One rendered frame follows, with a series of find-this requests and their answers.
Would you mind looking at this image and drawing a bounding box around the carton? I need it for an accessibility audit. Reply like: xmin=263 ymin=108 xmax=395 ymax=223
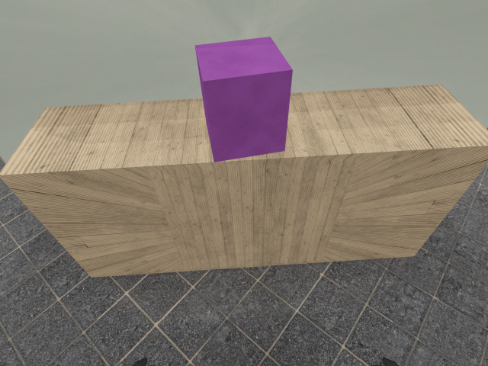
xmin=195 ymin=37 xmax=293 ymax=162

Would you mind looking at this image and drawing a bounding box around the pedestal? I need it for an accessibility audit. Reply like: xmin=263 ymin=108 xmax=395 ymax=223
xmin=0 ymin=85 xmax=488 ymax=278

